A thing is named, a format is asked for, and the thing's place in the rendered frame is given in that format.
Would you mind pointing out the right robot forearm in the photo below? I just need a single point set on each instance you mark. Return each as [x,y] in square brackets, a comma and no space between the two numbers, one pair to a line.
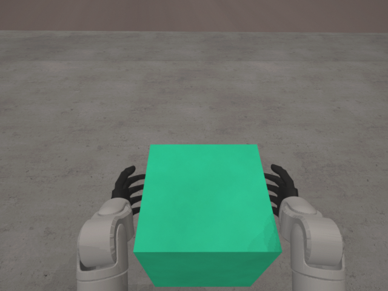
[316,247]

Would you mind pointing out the right robot hand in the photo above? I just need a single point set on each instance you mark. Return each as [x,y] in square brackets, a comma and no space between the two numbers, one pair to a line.
[286,187]

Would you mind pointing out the carton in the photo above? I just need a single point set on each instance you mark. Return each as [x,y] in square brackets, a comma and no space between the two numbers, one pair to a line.
[206,218]

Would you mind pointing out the left robot forearm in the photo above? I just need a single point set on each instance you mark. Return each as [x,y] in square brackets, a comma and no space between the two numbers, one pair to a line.
[102,252]

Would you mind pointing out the left robot hand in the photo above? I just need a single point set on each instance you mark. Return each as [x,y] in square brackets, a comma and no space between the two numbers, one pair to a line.
[122,189]

